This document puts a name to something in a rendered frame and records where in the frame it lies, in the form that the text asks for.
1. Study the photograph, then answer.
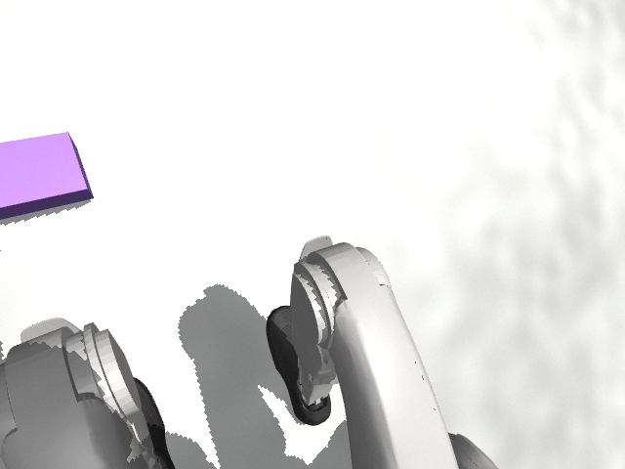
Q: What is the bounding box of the right robot hand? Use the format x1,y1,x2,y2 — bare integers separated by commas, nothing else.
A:
446,428,498,469

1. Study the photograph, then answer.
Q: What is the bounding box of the left robot foot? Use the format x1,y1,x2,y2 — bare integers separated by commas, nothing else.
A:
134,377,176,469

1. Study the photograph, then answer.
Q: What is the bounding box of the carton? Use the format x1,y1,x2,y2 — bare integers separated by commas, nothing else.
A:
0,132,94,220

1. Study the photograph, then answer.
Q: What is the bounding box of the right robot foot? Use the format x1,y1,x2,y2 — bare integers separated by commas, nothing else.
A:
267,306,331,426

